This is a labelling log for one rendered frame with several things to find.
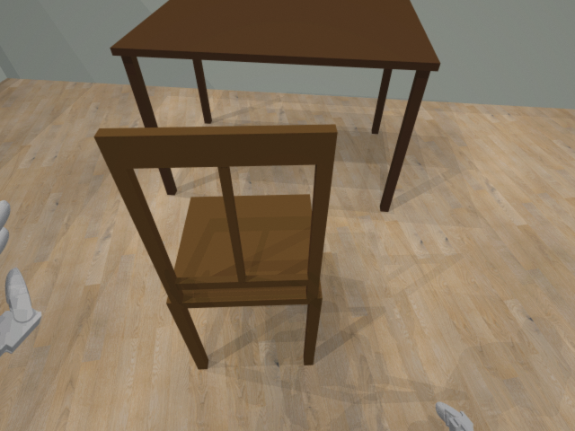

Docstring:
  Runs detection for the left robot hand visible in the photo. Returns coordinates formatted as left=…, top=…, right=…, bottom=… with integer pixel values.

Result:
left=0, top=200, right=41, bottom=356

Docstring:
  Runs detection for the table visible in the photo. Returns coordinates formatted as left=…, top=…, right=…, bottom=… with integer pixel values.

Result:
left=110, top=0, right=440, bottom=212

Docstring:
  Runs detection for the right robot hand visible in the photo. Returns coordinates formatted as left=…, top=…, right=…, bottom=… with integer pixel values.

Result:
left=436, top=401, right=473, bottom=431

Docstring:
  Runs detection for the chair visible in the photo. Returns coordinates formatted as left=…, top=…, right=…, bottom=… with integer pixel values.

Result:
left=94, top=124, right=338, bottom=369

